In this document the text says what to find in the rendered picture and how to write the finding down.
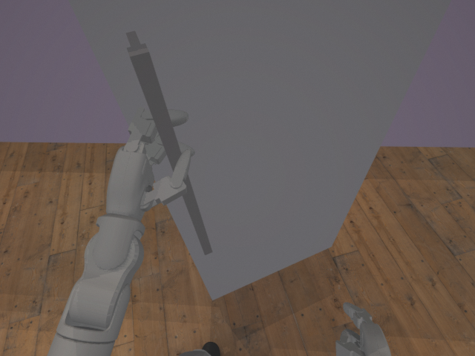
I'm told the right robot hand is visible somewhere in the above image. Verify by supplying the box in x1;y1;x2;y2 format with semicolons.
335;302;391;356

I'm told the handle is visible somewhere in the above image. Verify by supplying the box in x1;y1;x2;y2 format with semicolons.
126;31;212;255

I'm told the fridge door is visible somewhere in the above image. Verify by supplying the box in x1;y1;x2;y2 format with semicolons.
68;0;451;300

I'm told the left robot hand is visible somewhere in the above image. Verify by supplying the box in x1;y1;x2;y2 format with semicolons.
106;107;195;221

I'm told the left robot forearm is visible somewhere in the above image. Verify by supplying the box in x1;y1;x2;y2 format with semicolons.
47;214;145;356

